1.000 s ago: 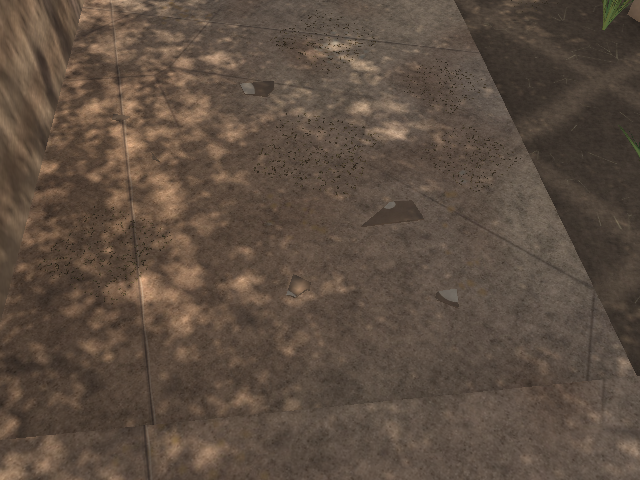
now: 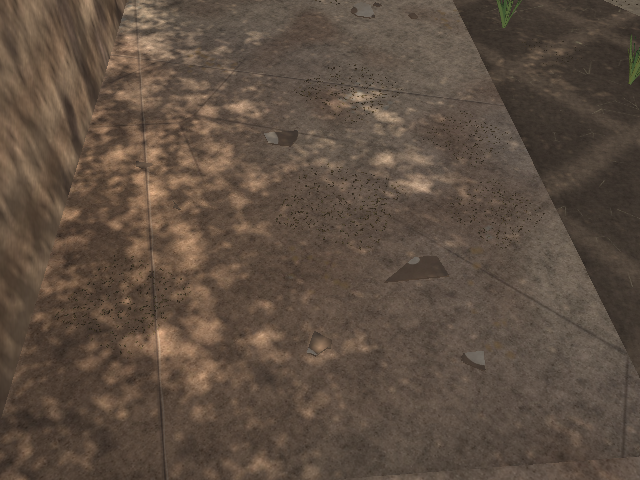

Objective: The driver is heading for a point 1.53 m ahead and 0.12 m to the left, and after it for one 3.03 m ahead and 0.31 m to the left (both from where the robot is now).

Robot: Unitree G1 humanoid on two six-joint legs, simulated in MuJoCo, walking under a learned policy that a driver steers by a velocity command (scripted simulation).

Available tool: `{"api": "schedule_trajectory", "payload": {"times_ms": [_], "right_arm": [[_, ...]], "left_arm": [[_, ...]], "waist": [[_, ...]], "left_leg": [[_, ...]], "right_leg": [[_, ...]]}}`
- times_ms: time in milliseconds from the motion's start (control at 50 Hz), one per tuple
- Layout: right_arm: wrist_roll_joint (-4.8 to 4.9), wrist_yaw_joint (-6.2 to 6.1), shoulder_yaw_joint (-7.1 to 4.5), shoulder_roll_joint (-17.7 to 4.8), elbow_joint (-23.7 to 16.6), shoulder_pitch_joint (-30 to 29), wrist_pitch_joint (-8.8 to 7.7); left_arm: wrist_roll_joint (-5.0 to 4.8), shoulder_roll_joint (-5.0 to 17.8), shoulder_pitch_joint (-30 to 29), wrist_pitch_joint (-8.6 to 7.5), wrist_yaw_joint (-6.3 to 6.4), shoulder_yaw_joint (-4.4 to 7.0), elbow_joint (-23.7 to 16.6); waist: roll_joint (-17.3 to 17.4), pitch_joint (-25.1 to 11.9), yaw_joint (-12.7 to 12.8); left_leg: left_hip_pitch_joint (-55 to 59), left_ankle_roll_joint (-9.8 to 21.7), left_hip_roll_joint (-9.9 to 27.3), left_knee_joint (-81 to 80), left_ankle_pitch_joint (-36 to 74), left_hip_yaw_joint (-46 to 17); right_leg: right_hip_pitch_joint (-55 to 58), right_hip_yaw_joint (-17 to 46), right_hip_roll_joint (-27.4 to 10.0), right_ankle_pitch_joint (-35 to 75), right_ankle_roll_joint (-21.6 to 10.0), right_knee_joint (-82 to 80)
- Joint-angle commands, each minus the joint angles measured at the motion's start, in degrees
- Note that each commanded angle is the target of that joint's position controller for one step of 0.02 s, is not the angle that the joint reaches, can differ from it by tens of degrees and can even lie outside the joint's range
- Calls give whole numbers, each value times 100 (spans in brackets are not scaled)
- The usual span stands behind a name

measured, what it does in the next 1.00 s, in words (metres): walks ahead: left foot, then right foot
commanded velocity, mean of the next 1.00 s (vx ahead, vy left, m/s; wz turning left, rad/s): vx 0.48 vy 0.00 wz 0.14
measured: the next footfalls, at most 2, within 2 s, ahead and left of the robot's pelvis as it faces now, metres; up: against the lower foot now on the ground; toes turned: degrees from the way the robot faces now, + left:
left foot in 0.18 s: +0.22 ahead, +0.15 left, +0.00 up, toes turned +8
right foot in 0.62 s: +0.47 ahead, +0.03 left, +0.00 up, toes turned +15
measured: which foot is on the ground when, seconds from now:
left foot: up 0.00-0.16, down 0.18-0.64, up 0.66-1.00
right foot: down 0.00-0.18, up 0.20-0.60, down 0.62-1.00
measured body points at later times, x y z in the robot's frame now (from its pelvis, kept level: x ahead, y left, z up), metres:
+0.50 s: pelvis +0.25 +0.09 +0.00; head +0.26 +0.09 +0.45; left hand +0.40 +0.34 -0.09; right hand +0.30 -0.15 -0.13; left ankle +0.18 +0.14 -0.74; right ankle +0.45 -0.03 -0.69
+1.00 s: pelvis +0.55 +0.16 -0.06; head +0.55 +0.16 +0.39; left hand +0.45 +0.37 -0.20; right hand +0.81 +0.02 -0.14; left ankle +0.68 +0.32 -0.78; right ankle +0.43 +0.02 -0.74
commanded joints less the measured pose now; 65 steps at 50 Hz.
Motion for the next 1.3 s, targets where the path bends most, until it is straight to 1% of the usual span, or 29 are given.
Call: {"api": "schedule_trajectory", "payload": {"times_ms": [20, 100, 180, 220, 240, 260, 300, 340, 460, 520, 580, 620, 640, 660, 680, 700, 760, 880, 980, 1000, 1020, 1060, 1100, 1120, 1140, 1160, 1200, 1240, 1300], "right_arm": [[111, 195, 76, 7, -536, -1046, -32], [164, 333, 169, -21, -546, -1082, -10], [261, 35, -265, -1028, -184, 292, -198], [77, -205, -272, -1228, 299, 2499, -117], [-18, -148, -266, -1111, 647, 2773, -224], [125, -113, -264, -1100, 614, 2153, -308], [257, -54, 65, -294, 512, 1083, -376], [188, -39, 198, -104, 250, 132, -344], [-13, 191, 11, -768, 411, 692, -324], [-135, 262, -6, -816, 326, 727, -327], [-9, 63, 26, -882, 223, 558, -317], [-101, 70, 22, -889, 51, 316, -322], [-275, 163, 241, -120, 157, 1052, -333], [-152, 216, 305, 44, -19, 1238, -350], [-80, 128, 212, -333, -330, 345, -256], [-178, -40, 195, -592, -301, -51, -154], [-336, -198, 359, -331, -203, 81, 73], [-215, -19, 606, -90, -441, -1000, 116], [-142, -71, 604, -254, -721, -1637, 209], [803, -195, 275, -474, -704, -1718, -67], [877, -232, 261, -470, -483, -1242, -215], [586, -252, 99, -512, 12, 702, -276], [595, -187, -200, -1172, 518, 2070, -78], [684, -217, -364, -1472, 752, 2035, 31], [570, -361, -230, -860, 681, 1547, 61], [453, -415, -38, -425, 534, 809, 3], [478, -382, 82, -31, 639, -132, -152], [312, -371, 30, -157, 668, -447, -137], [303, -489, -93, -646, 783, -220, -162]], "left_arm": [[-14, 760, -115, -27, 99, 136, -244], [145, 1144, 40, 11, -51, 224, 85], [303, 1002, -42, -90, -207, 156, 240], [419, 101, 546, -198, -483, -216, 148], [93, 420, -1088, -199, -543, -50, -135], [12, 619, -1391, -235, -440, 5, -235], [276, 557, -1110, -204, -222, -46, -172], [202, 314, -930, -42, -147, -140, -182], [58, 61, -1995, 181, -347, -324, -511], [198, 516, -1687, 79, -447, -188, -405], [155, 891, -1417, -46, -337, 18, -346], [34, 1091, 748, -244, -240, 198, 375], [-39, 1195, 1572, -251, -243, 198, 497], [65, 1199, 1531, -277, -417, 91, 450], [112, 1066, 744, -375, -442, 166, 398], [18, 533, -35, -353, -455, -1, 295], [119, -2, -1254, -269, -440, -229, 131], [-15, 383, 246, -373, -194, -92, 586], [-41, 739, 967, -178, -524, -14, 787], [-803, 650, 653, 100, -81, 219, 819], [-761, 637, 693, 290, 103, 166, 885], [-508, 339, 699, 374, 121, 130, 843], [-734, 16, 1742, 184, 42, -11, 478], [-913, 111, 1118, 81, -2, -6, 222], [-898, 375, -81, 109, 127, 106, 3], [-744, 592, -728, 175, 200, 212, -205], [-561, 327, -754, 347, 176, 271, -200], [-464, 179, -645, 368, 107, 320, -247], [-431, -18, -990, 351, -72, 281, -403]], "waist": [[-446, 698, 162], [-590, 734, -45], [-349, -42, -889], [737, -2116, -1393], [474, -227, -1789], [599, 392, -1469], [471, 326, -627], [304, 322, -48], [374, 409, -503], [290, 332, -305], [346, 352, -155], [-257, -319, 590], [-1089, -1430, 523], [-1236, -1336, 358], [-431, 165, 293], [278, 419, 101], [160, 328, -526], [186, 240, 347], [-87, 782, 460], [-73, 851, 435], [107, 572, 218], [99, -541, -622], [1817, -2321, -745], [1978, -2030, -818], [616, -896, -897], [13, -164, -703], [370, 861, -49], [699, 859, 119], [623, 403, 7]], "left_leg": [[-1208, -227, 344, -1022, 721, 217], [-22, -106, 163, -1876, 1098, 376], [2750, 562, -639, -2204, 1963, 466], [6246, 2331, 1546, -3536, 1444, -3943], [5166, 1610, 1360, -4233, 538, -3929], [3993, 1404, 1311, -4356, -192, -3523], [2262, 1321, 1054, -4486, -16, -2926], [963, 1307, 952, -4965, 131, -2697], [-187, 1057, 202, -4806, 1581, -1302], [330, 1035, 603, -4128, 2342, -1545], [1623, 749, 866, -3261, 4265, -1537], [847, 383, 45, -689, 4931, -923], [-439, -120, -730, 1921, 1394, -681], [-2197, -356, -1175, 3007, -1426, -977], [-3379, -286, -611, 2942, -735, -1371], [-3173, -342, -208, 2664, 2, -1309], [-1680, -602, 437, 1075, 609, -1129], [-589, -753, 361, -2806, 4304, -323], [625, -699, 242, -3955, 3847, -258], [688, -494, 101, -4627, 4064, -750], [1094, -443, 231, -5076, 4724, -587], [4036, -308, 867, -3446, 5628, -687], [6723, 880, 2721, -2304, 4256, -2840], [6304, 1611, 3149, -3518, 555, -3853], [5024, 1458, 2866, -4371, -811, -3684], [3683, 1310, 2702, -4639, -303, -3282], [1733, 694, 2102, -4890, 697, -1974], [397, 333, 1192, -5123, 1589, -234], [834, 486, 1244, -5043, 2500, 181]], "right_leg": [[355, 528, -1320, 1483, -960, -1298], [-260, -35, -1573, 2710, -1038, -1043], [-1250, -838, -1023, 4599, -581, 1515], [-3886, 138, 341, -973, 82, 4886], [-5229, 1031, 317, -873, -110, 5823], [-5432, 1248, 0, -518, -207, 6049], [-4373, 1359, -349, -105, -373, 5512], [-3621, 1308, -398, -92, -295, 5106], [-2249, 480, 28, 1982, 188, 2520], [-2189, 563, 30, 2579, 93, 3114], [-2245, 242, 229, 1416, -243, 2486], [167, 224, 577, 1534, -682, 1982], [2062, 2007, -541, 2978, -2117, 1907], [2397, 4764, -1700, 3123, -3123, 768], [1363, 5114, -1929, 927, -2661, 351], [269, 4638, -1692, 301, -2371, 399], [-1976, 3439, -963, 832, -2162, -11], [-2330, 1852, 257, 141, -1409, 1353], [-2387, 2991, -76, -1102, -1529, 2048], [-1941, 3128, 79, -248, -1143, 2502], [-1561, 2754, 240, 59, -924, 3375], [-3279, 2013, 654, -1293, -564, 5756], [-5920, 1843, 306, -2457, -165, 8956], [-6935, 1456, 65, -1658, -48, 9455], [-7206, 1038, -110, -830, 14, 9460], [-6771, 1046, -197, -406, 49, 9229], [-5858, 1654, -566, 267, 4, 7401], [-4346, 1278, -438, 1099, 142, 5529], [-3676, 1068, -398, 2371, 90, 3598]]}}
